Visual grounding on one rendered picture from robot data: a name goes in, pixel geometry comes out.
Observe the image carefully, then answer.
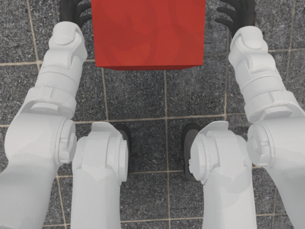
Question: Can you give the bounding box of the left robot upper arm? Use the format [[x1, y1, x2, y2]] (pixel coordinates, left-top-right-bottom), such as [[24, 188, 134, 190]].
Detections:
[[0, 113, 77, 229]]

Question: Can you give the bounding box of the right robot upper arm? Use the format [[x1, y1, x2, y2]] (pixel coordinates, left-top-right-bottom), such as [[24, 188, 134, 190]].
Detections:
[[246, 116, 305, 229]]

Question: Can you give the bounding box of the robot right hand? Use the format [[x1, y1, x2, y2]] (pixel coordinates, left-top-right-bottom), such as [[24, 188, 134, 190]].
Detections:
[[214, 0, 256, 38]]

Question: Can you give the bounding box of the robot left hand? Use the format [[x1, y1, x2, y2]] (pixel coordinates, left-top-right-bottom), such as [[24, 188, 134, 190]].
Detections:
[[59, 0, 92, 30]]

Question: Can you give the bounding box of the right robot shin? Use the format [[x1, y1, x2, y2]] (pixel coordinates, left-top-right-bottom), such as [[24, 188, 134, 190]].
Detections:
[[189, 121, 252, 177]]

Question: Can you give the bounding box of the left robot thigh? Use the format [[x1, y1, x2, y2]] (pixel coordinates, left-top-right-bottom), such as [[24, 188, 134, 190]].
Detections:
[[70, 132, 128, 229]]

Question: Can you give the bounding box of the robot left forearm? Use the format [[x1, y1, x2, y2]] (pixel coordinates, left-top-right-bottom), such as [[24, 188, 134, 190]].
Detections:
[[4, 21, 88, 159]]

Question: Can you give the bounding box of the carton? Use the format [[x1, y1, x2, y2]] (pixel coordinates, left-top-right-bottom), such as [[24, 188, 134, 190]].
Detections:
[[91, 0, 206, 71]]

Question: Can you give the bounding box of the robot right forearm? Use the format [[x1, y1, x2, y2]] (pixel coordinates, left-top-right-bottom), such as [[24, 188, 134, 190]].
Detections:
[[228, 26, 305, 124]]

